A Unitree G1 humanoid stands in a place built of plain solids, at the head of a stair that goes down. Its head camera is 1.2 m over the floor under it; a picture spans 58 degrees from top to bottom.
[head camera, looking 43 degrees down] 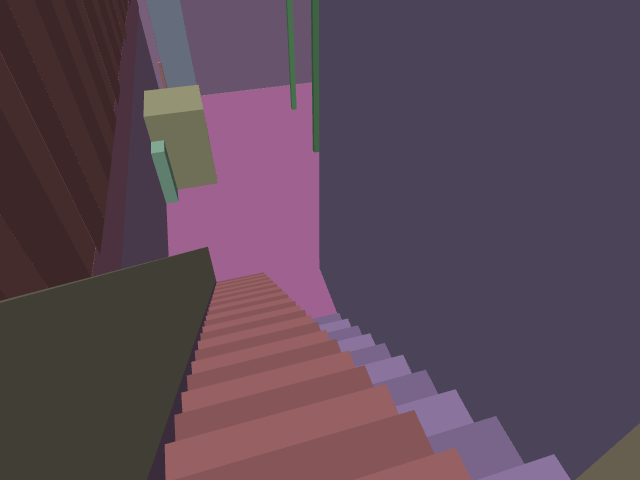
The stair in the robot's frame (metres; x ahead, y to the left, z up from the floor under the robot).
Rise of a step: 0.21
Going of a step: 0.23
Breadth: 0.98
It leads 16 degrees to the left of straight ahead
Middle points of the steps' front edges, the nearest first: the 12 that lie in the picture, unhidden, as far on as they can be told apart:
0.64 0.11 -0.41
0.86 0.17 -0.62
1.08 0.23 -0.83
1.30 0.30 -1.04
1.53 0.36 -1.24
1.75 0.42 -1.45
1.97 0.49 -1.66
2.19 0.55 -1.87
2.41 0.61 -2.08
2.64 0.68 -2.28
2.86 0.74 -2.49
3.08 0.80 -2.70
